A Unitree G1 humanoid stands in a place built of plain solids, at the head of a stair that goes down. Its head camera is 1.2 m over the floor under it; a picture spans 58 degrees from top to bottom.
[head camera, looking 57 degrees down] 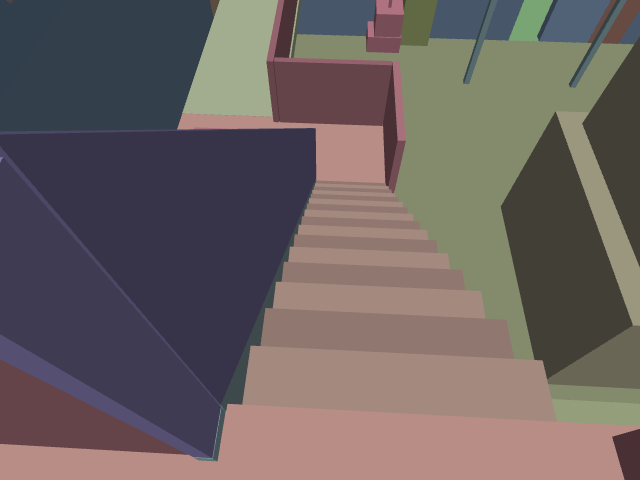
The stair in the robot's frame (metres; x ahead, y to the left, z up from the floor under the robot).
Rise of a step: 0.21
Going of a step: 0.23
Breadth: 0.97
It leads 3 degrees to the right of straight ahead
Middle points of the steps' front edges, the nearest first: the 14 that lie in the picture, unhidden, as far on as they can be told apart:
0.24 -0.24 0.00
0.47 -0.25 -0.21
0.70 -0.26 -0.42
0.93 -0.27 -0.63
1.17 -0.29 -0.85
1.40 -0.30 -1.06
1.63 -0.31 -1.27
1.86 -0.32 -1.48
2.09 -0.33 -1.69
2.32 -0.35 -1.91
2.55 -0.36 -2.12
2.79 -0.37 -2.33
3.02 -0.38 -2.54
3.25 -0.39 -2.75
